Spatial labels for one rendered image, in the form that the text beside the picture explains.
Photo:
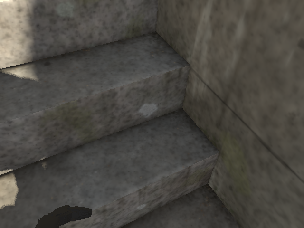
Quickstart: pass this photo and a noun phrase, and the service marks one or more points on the left robot hand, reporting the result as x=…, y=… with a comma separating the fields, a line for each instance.
x=63, y=215

